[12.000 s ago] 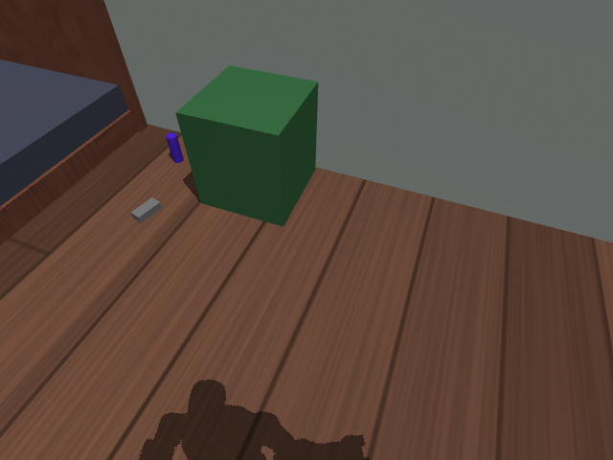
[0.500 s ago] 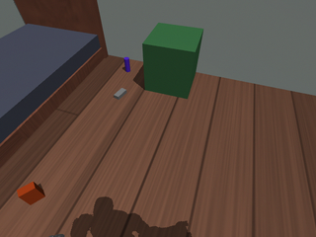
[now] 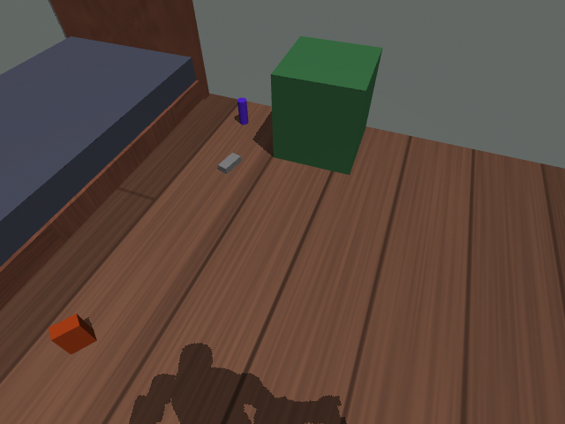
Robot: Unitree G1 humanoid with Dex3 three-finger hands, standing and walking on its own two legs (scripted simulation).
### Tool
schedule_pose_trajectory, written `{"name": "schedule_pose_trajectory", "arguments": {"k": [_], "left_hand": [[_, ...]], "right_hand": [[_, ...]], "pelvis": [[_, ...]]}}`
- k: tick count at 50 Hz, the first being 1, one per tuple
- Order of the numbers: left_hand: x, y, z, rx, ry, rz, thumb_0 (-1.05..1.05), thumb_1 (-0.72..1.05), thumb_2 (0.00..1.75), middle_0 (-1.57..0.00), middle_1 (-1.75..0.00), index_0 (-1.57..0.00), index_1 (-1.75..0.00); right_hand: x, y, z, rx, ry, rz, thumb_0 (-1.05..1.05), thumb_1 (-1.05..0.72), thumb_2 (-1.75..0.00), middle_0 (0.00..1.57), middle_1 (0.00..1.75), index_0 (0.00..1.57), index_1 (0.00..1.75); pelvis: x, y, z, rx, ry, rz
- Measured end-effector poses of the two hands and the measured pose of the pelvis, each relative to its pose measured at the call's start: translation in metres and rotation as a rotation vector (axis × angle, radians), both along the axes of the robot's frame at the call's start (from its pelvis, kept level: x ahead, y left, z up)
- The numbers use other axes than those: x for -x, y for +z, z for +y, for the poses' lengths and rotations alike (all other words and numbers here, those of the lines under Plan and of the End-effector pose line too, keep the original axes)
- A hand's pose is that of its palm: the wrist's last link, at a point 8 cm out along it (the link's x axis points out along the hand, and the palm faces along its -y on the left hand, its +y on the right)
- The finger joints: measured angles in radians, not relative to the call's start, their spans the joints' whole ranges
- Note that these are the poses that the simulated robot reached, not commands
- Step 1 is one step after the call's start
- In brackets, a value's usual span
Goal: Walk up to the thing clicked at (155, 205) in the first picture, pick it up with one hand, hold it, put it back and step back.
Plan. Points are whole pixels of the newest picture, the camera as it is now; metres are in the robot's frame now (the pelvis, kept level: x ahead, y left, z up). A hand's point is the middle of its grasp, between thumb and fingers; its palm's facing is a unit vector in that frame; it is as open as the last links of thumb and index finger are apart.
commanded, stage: stand
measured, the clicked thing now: (229, 163) +1.50 +0.25 -0.76
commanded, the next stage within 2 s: none
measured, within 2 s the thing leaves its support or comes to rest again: neither
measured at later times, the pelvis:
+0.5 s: pelvis +0.00 +0.01 +0.00, yaw +1 degrees
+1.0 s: pelvis +0.00 +0.01 +0.00, yaw +1 degrees
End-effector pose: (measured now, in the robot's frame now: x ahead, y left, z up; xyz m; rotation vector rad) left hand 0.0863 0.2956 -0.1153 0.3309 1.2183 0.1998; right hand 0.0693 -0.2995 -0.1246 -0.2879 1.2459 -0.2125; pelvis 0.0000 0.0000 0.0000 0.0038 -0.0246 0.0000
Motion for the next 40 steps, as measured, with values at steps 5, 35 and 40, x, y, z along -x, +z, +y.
{"name": "schedule_pose_trajectory", "arguments": {"k": [5,35,40], "left_hand": [[0.007,0.000,0.002,0.002,0.011,0.001,0.01,0.91,0.89,-0.20,-0.30,-0.20,-0.30],[0.016,-0.003,0.012,0.009,0.019,0.004,0.01,0.91,0.89,-0.20,-0.30,-0.20,-0.30],[0.016,-0.002,0.013,0.007,0.018,-0.001,0.01,0.91,0.89,-0.20,-0.30,-0.20,-0.30]], "right_hand": [[-0.004,0.001,0.002,-0.002,0.011,-0.009,0.00,-0.91,-0.90,0.21,0.30,0.20,0.30],[0.001,0.004,0.012,0.008,0.016,-0.002,0.00,-0.91,-0.90,0.21,0.30,0.20,0.30],[0.001,0.004,0.013,0.006,0.019,-0.003,0.00,-0.91,-0.90,0.21,0.30,0.20,0.30]], "pelvis": [[0.001,0.000,0.001,0.001,0.006,0.000],[0.000,0.001,0.011,0.001,0.019,-0.008],[0.000,0.001,0.012,0.001,0.020,-0.009]]}}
